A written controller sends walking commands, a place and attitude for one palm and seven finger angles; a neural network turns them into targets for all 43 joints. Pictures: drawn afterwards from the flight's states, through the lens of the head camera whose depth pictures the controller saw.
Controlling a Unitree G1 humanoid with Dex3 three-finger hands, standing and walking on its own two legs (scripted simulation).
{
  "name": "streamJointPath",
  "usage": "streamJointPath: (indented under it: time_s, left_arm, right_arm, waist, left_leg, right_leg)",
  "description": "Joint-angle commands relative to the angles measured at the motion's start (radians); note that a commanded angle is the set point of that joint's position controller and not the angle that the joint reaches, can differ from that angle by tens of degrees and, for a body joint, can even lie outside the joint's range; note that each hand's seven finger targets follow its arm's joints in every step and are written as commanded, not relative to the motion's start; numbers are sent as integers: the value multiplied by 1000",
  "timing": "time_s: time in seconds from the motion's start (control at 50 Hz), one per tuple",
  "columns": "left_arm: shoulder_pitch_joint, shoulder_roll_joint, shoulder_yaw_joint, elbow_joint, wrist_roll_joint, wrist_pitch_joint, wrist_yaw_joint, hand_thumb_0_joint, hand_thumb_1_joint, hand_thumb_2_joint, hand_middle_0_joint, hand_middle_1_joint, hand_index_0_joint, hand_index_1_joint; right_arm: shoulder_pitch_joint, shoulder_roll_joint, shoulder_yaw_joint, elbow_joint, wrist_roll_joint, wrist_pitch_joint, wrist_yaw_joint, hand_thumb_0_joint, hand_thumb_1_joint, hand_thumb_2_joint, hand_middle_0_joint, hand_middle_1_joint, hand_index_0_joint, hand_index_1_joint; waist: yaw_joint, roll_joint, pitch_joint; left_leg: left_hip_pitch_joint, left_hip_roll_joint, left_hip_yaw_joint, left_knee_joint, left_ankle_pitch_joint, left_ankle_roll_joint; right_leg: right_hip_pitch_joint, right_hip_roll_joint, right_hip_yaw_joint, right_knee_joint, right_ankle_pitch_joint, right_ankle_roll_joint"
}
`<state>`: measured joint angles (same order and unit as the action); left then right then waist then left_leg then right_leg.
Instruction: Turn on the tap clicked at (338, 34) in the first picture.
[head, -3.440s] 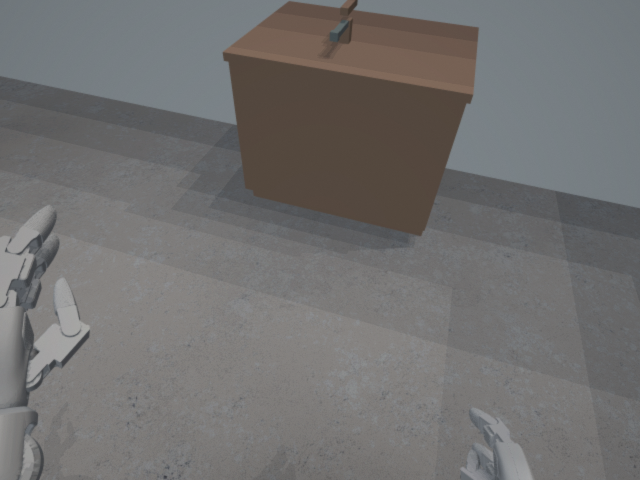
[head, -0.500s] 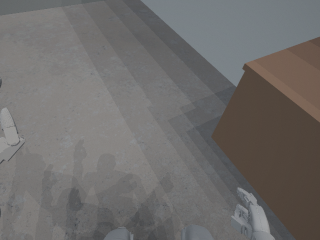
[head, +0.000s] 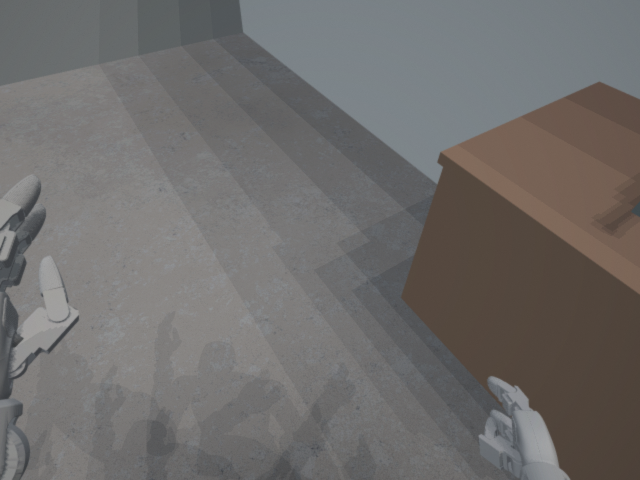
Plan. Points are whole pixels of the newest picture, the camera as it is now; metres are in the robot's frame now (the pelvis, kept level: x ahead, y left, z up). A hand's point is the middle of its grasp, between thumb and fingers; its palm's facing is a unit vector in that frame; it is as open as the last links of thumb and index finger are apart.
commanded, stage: turn to face it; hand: left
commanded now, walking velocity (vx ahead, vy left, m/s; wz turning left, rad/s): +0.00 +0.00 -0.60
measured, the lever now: out of the picture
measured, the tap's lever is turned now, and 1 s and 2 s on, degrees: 0 0 0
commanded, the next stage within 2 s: none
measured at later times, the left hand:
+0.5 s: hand (233, 309) +0.23 +0.10 +0.18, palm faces +0.07 -0.84 -0.54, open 7.4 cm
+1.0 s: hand (306, 361) +0.19 +0.03 +0.17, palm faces -0.06 -0.88 -0.46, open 7.4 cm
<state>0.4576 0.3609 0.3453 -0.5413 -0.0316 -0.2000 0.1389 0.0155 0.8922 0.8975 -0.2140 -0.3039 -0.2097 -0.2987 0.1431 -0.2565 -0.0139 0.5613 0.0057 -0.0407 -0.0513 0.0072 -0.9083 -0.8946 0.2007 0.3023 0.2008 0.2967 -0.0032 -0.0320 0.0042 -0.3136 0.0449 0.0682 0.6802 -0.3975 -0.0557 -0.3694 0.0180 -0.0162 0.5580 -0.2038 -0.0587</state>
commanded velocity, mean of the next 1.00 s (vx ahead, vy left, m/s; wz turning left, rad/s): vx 0.00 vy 0.00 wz -0.60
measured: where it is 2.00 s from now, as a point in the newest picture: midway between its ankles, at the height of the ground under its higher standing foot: outside the picture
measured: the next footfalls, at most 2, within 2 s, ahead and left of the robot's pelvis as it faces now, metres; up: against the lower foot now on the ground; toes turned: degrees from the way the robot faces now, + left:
left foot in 0.04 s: +0.03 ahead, +0.15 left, +0.00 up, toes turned +4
right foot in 0.30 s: +0.03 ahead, -0.13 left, +0.00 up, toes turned -18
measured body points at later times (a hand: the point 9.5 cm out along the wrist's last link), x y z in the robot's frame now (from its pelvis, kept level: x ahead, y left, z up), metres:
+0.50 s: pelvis -0.05 -0.05 +0.00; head +0.00 -0.09 +0.44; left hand +0.22 +0.14 +0.21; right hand +0.03 -0.31 -0.12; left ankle -0.03 +0.12 -0.66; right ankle +0.00 -0.12 -0.73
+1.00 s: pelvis -0.12 -0.06 -0.01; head -0.11 -0.09 +0.44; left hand +0.19 +0.08 +0.19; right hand -0.07 -0.33 -0.11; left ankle -0.04 +0.11 -0.73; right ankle -0.13 -0.16 -0.73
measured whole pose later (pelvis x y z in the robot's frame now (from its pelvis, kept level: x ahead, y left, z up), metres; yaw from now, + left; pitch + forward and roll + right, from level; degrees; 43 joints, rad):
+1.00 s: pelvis -0.12 -0.06 -0.01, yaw -34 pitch -1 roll +1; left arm 0.44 0.36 0.36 -0.49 -0.03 -0.17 0.14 0.01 0.90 0.90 -0.21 -0.30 -0.21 -0.30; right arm 0.22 -0.18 0.02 0.50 0.03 -0.03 -0.01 0.00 -0.91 -0.90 0.20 0.30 0.20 0.30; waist 0.07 0.05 0.07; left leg -0.21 0.21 0.17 0.62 -0.36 -0.12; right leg -0.39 0.00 -0.07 0.73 -0.35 0.05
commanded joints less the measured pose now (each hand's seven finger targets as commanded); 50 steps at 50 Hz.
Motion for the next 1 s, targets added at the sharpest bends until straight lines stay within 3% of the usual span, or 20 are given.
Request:
streamJointPath:
  time_s: [0.0,0.04,0.06,0.1,0.14,0.26,0.28,0.3,0.32,0.38,0.44,0.64,0.7,0.74,0.76,0.78,0.8,0.86,0.94,0.98]
  left_arm:
    - [-40,182,163,-221,-12,-68,33,0,900,900,-200,-300,-200,-300]
    - [-8,178,162,-158,-7,-71,22,0,900,900,-200,-300,-200,-300]
    - [-13,159,134,-144,2,-72,19,0,900,900,-200,-300,-200,-300]
    - [-75,124,67,-169,13,-72,8,0,900,900,-200,-300,-200,-300]
    - [-142,128,47,-223,19,-59,10,0,900,900,-200,-300,-200,-300]
    - [-107,183,111,-207,15,-37,15,0,900,900,-200,-300,-200,-300]
    - [-100,217,143,-199,20,-41,21,0,900,900,-200,-300,-200,-300]
    - [-69,253,187,-189,11,-45,32,0,900,900,-200,-300,-200,-300]
    - [-11,271,225,-190,-21,-35,35,0,900,900,-200,-300,-200,-300]
    - [87,237,244,-240,-31,-45,41,0,900,900,-200,-300,-200,-300]
    - [85,211,223,-217,-35,-47,37,0,900,900,-200,-300,-200,-300]
    - [-25,185,127,-181,-24,-19,37,0,900,900,-200,-300,-200,-300]
    - [-57,185,116,-185,-14,-23,27,0,900,900,-200,-300,-200,-300]
    - [-111,202,115,-234,-13,-42,18,0,900,900,-200,-300,-200,-300]
    - [-133,196,123,-243,-10,-56,11,0,900,900,-200,-300,-200,-300]
    - [-117,220,154,-221,-1,-53,12,0,900,900,-200,-300,-200,-300]
    - [-104,201,143,-197,14,-43,9,0,900,900,-200,-300,-200,-300]
    - [-97,140,84,-161,7,-44,5,0,900,900,-200,-300,-200,-300]
    - [-164,139,56,-148,13,-29,12,0,900,900,-200,-300,-200,-300]
    - [-204,183,96,-144,16,-32,16,0,900,900,-200,-300,-200,-300]
  right_arm:
    - [-16,-61,-32,-163,9,-17,-4,0,-900,-900,200,300,200,300]
    - [-26,-79,-44,-177,13,-19,-10,0,-900,-900,200,300,200,300]
    - [-31,-60,-33,-178,0,-21,-9,0,-900,-900,200,300,200,300]
    - [0,-80,-45,-167,11,-28,7,0,-900,-900,200,300,200,300]
    - [9,-86,-44,-172,19,-44,18,0,-900,-900,200,300,200,300]
    - [23,-87,-38,-178,17,-61,38,0,-900,-900,200,300,200,300]
    - [26,-72,-33,-177,20,-58,40,0,-900,-900,200,300,200,300]
    - [11,-40,-29,-193,23,-55,39,0,-900,-900,200,300,200,300]
    - [-14,-52,-43,-201,25,-49,35,0,-900,-900,200,300,200,300]
    - [-31,-7,0,-156,4,4,43,0,-900,-900,200,300,200,300]
    - [-53,-19,-9,-140,3,23,33,0,-900,-900,200,300,200,300]
    - [-54,-66,-21,-170,9,67,21,0,-900,-900,200,300,200,300]
    - [-9,-68,-25,-169,3,79,25,0,-900,-900,200,300,200,300]
    - [-3,-83,-36,-184,0,70,19,0,-900,-900,200,300,200,300]
    - [-26,-104,-44,-198,-7,63,16,0,-900,-900,200,300,200,300]
    - [-36,-77,-38,-197,0,49,10,0,-900,-900,200,300,200,300]
    - [-48,-51,-38,-204,8,40,11,0,-900,-900,200,300,200,300]
    - [-20,-64,-41,-185,21,7,24,0,-900,-900,200,300,200,300]
    - [38,-96,-42,-169,21,-40,33,0,-900,-900,200,300,200,300]
    - [31,-82,-40,-167,23,-52,36,0,-900,-900,200,300,200,300]
  waist:
    - [13,47,-186]
    - [32,333,-130]
    - [25,390,-78]
    - [18,279,-37]
    - [13,299,-39]
    - [19,253,-77]
    - [22,133,-106]
    - [36,-120,-147]
    - [47,-259,-178]
    - [21,-41,-213]
    - [14,-68,-199]
    - [45,-87,-153]
    - [23,-59,-155]
    - [14,58,-138]
    - [17,214,-96]
    - [29,346,-78]
    - [35,324,-30]
    - [39,294,61]
    - [18,243,-1]
    - [25,74,-55]
  left_leg:
    - [183,94,-23,-306,204,31]
    - [227,339,-204,-361,430,137]
    - [148,411,-248,-381,495,189]
    - [175,372,-95,-295,673,171]
    - [179,317,35,-260,702,113]
    - [63,288,88,-53,527,52]
    - [-14,234,122,97,397,23]
    - [-192,96,128,311,-33,-23]
    - [-242,37,-6,474,-224,-33]
    - [-277,67,-97,532,-98,-39]
    - [-212,59,-75,404,-59,-43]
    - [-24,-14,-36,18,-88,0]
    - [151,-23,6,-188,-48,32]
    - [285,80,-52,-351,-37,82]
    - [304,239,-207,-413,-40,147]
    - [191,394,-277,-470,-41,222]
    - [-7,424,-233,-496,-55,231]
    - [17,351,9,-368,209,167]
    - [93,296,96,-156,449,72]
    - [-1,216,116,127,319,29]
  right_leg:
    - [74,-160,246,-48,147,-9]
    - [-138,-13,88,224,-226,71]
    - [-158,-17,22,417,-313,92]
    - [-177,-50,2,405,-251,97]
    - [-113,-36,-71,294,-191,104]
    - [211,-25,-121,-49,7,89]
    - [299,-109,-22,-85,203,45]
    - [388,-270,283,-103,571,-60]
    - [329,-353,479,-171,628,-99]
    - [355,-303,348,-123,444,-125]
    - [274,-267,301,-172,344,-107]
    - [106,-217,434,-315,-126,-88]
    - [6,-168,415,-332,-195,-24]
    - [-108,-77,353,-207,-218,34]
    - [-218,17,250,-33,-210,71]
    - [-225,48,106,306,-223,101]
    - [-150,27,63,562,-233,104]
    - [-197,-46,0,493,-262,113]
    - [59,9,-123,67,-121,113]
    - [238,-67,-12,-108,118,60]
